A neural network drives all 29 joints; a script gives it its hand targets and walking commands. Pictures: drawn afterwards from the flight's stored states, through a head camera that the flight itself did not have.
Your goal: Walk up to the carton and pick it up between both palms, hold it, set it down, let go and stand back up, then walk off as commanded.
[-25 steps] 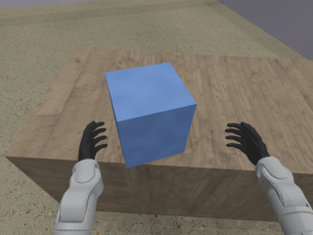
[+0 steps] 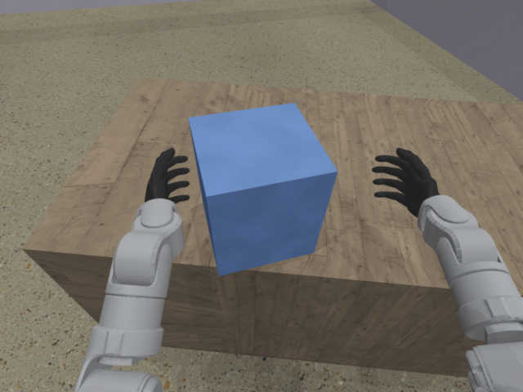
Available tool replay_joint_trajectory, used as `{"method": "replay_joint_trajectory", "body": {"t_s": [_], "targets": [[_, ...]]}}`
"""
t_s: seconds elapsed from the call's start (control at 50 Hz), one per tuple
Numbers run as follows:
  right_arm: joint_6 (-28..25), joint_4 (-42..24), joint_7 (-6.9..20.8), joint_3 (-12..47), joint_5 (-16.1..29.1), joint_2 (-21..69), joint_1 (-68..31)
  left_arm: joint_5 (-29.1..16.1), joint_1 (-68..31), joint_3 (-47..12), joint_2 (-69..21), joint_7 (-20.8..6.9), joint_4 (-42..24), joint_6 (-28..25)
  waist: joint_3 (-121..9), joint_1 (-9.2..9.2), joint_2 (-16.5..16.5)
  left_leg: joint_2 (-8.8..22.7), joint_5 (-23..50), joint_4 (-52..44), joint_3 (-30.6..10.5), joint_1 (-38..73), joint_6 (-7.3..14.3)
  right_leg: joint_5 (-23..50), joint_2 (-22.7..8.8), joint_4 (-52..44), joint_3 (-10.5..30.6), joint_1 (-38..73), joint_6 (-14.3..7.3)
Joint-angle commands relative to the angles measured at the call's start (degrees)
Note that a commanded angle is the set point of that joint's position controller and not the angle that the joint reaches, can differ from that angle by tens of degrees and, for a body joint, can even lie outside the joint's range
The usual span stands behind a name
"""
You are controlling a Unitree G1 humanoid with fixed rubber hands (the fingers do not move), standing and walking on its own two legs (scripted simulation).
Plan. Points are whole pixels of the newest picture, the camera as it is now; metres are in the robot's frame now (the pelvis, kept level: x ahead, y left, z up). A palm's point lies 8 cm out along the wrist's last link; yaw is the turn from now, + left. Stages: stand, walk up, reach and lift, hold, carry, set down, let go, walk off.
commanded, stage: reach and lift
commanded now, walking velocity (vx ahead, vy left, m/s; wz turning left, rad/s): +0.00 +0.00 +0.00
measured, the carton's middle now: (256, 190) +0.47 +0.04 +0.00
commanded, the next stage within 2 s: none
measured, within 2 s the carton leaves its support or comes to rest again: neither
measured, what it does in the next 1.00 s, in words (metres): stands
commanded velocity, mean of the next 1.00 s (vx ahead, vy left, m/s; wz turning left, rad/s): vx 0.00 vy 0.00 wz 0.00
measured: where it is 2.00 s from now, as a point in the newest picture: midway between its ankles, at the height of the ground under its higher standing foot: outside the picture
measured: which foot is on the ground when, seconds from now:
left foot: down 0.00-1.00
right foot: down 0.00-1.00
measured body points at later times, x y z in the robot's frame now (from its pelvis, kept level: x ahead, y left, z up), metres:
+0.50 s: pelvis +0.01 +0.00 +0.00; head +0.03 +0.00 +0.45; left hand +0.40 +0.18 +0.15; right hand +0.46 -0.19 +0.15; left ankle +0.02 +0.14 -0.74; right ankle +0.02 -0.10 -0.74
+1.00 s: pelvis +0.01 +0.01 +0.00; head +0.06 +0.00 +0.45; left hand +0.43 +0.20 +0.13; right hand +0.48 -0.18 +0.13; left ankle +0.02 +0.14 -0.74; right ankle +0.02 -0.10 -0.74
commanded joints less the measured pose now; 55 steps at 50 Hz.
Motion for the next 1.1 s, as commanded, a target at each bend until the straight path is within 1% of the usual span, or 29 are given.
{"method": "replay_joint_trajectory", "body": {"t_s": [0.0, 0.06, 0.18, 0.24, 0.26, 0.28, 0.34, 0.46, 0.54, 0.62, 0.68, 0.72, 0.76, 0.84, 0.88, 0.92, 1.0, 1.04, 1.08], "targets": [[-2.68, -8.77, -0.47, -6.09, 6.83, -17.36, -40.42, -3.1, -35.1, 8.61, 8.79, 1.94, -9.22, -2.1, -26.67, 9.07, -3.25, -1.31, 11.82, -6.45, 2.71, 2.47, 0.5, 13.31, 2.39, -4.0, 3.57, 8.92, -0.51], [-2.43, -6.55, -0.32, -6.03, 6.91, -17.52, -43.43, -3.72, -37.82, 8.34, 9.39, 2.09, -7.23, -1.97, -27.58, 9.29, -2.82, -1.35, 12.19, -6.15, 2.7, 2.07, 0.21, 13.62, 2.53, -3.91, 3.35, 8.56, -0.55], [-1.85, -2.63, -0.01, -4.7, 7.46, -17.37, -49.42, -4.72, -43.4, 8.31, 11.1, 2.47, -3.12, -2.11, -29.35, 10.4, -2.07, -1.42, 12.59, -5.64, 2.7, 0.76, -0.21, 13.68, 2.61, -3.7, 3.06, 8.19, -0.54], [-1.66, -1.3, 0.05, -3.98, 7.64, -17.34, -52.07, -5.02, -45.71, 8.52, 11.79, 2.69, -1.14, -2.18, -30.6, 10.91, -2.12, -1.49, 13.65, -5.25, 2.74, 0.3, -0.36, 14.7, 2.73, -3.48, 3.05, 8.31, -0.44], [-1.59, -0.67, 0.1, -3.92, 7.68, -17.36, -52.7, -5.06, -46.43, 8.44, 11.76, 2.73, -0.93, -2.2, -31.45, 10.83, -1.7, -1.48, 14.24, -5.07, 2.72, 0.46, -0.56, 15.22, 2.79, -3.36, 2.94, 8.26, -0.44], [-1.59, -0.32, 0.12, -3.66, 7.87, -17.32, -53.41, -5.07, -47.05, 8.63, 12.1, 2.78, -0.27, -2.25, -32.21, 11.1, -1.61, -1.5, 14.86, -4.86, 2.69, 0.32, -0.62, 15.85, 2.82, -3.29, 2.97, 8.27, -0.4], [-1.4, 1.18, 0.01, -3.39, 7.73, -17.62, -55.72, -5.23, -49.22, 8.79, 12.66, 2.78, 1.83, -2.28, -33.57, 11.16, -1.69, -1.56, 15.84, -4.5, 2.72, 0.03, -0.87, 16.92, 2.92, -3.2, 2.81, 8.48, -0.34], [-1.41, 2.65, -0.29, -2.9, 7.48, -17.71, -59.9, -5.86, -53.36, 9.43, 14.22, 2.66, 4.1, -3.28, -37.83, 11.16, -2.2, -1.67, 18.74, -3.47, 2.71, -0.89, -1.38, 20.55, 3.14, -2.51, 2.43, 9.32, -0.09], [-1.78, 3.63, -0.56, -2.54, 7.25, -17.47, -62.0, -6.07, -55.07, 9.81, 14.98, 2.43, 5.77, -4.31, -41.19, 11.1, -2.43, -1.7, 21.49, -2.77, 2.83, -1.58, -1.81, 24.21, 3.23, -1.82, 2.1, 10.29, 0.14], [-2.39, 4.7, -0.69, -1.92, 7.01, -17.15, -62.33, -6.21, -54.55, 10.16, 14.97, 1.95, 7.33, -5.54, -43.19, 11.18, -2.93, -1.73, 24.66, -2.16, 2.84, -1.63, -2.28, 28.35, 3.39, -1.18, 1.65, 11.41, 0.41], [-2.98, 7.11, -0.63, -0.8, 7.1, -16.06, -60.54, -5.41, -52.52, 10.35, 13.8, 1.2, 8.7, -6.63, -42.9, 11.28, -2.7, -1.74, 26.93, -1.73, 2.81, -1.3, -2.68, 31.34, 3.42, -0.83, 1.5, 12.1, 0.66], [-3.6, 8.95, -0.54, -0.38, 6.98, -15.36, -59.17, -4.46, -50.89, 10.45, 12.95, 0.63, 10.58, -7.54, -42.12, 11.23, -2.44, -1.67, 27.64, -1.65, 2.65, -0.98, -2.9, 31.76, 3.55, -0.84, 1.36, 11.9, 0.75], [-4.44, 9.97, -0.46, 0.03, 6.81, -14.62, -57.62, -3.79, -49.37, 10.42, 11.95, 0.14, 10.98, -8.65, -41.62, 11.27, -2.03, -1.62, 28.68, -1.41, 2.56, -0.23, -3.16, 31.92, 3.65, -0.96, 1.19, 11.55, 0.77], [-6.72, 9.71, -0.28, -0.01, 6.66, -13.14, -56.07, -3.81, -47.36, 9.15, 9.9, -0.65, 11.31, -11.88, -42.83, 11.04, -1.03, -1.49, 30.5, -0.36, 2.18, 1.69, -3.59, 31.26, 3.97, -1.17, 0.72, 9.58, 0.66], [-7.84, 9.89, -0.2, -0.18, 6.15, -12.4, -55.34, -3.8, -46.46, 8.88, 9.27, -1.06, 12.5, -13.64, -43.64, 11.02, -1.41, -1.49, 30.76, 0.04, 2.1, 1.59, -3.54, 31.27, 4.01, -1.13, 0.67, 9.16, 0.66], [-8.71, 11.69, 0.06, -0.12, 5.59, -11.71, -54.35, -3.29, -45.47, 8.85, 8.54, -1.43, 15.42, -15.23, -43.17, 11.13, -1.65, -1.34, 30.37, 0.02, 2.03, 1.39, -3.48, 29.42, 4.23, -1.39, 0.42, 7.94, 0.6], [-10.23, 16.85, 0.84, 0.71, 4.41, -9.21, -52.06, -2.11, -43.66, 8.95, 7.37, -2.27, 23.53, -19.1, -39.85, 11.82, -2.58, -1.32, 25.86, -0.92, 2.23, -1.69, -2.77, 24.77, 3.84, -1.84, 0.61, 6.72, 0.41], [-11.63, 18.44, 1.32, 1.19, 4.08, -8.06, -51.28, -2.13, -43.31, 8.82, 6.94, -2.53, 26.22, -22.07, -39.35, 12.22, -2.73, -1.32, 24.49, -1.15, 2.36, -2.72, -2.61, 23.33, 3.64, -1.74, 0.72, 6.23, 0.36], [-13.74, 19.11, 1.67, 1.31, 3.68, -6.95, -50.99, -2.32, -43.54, 8.61, 6.72, -2.66, 27.72, -25.87, -40.36, 12.51, -2.66, -1.31, 24.68, -0.84, 2.53, -3.6, -2.72, 23.15, 3.58, -1.31, 0.8, 5.58, 0.36]]}}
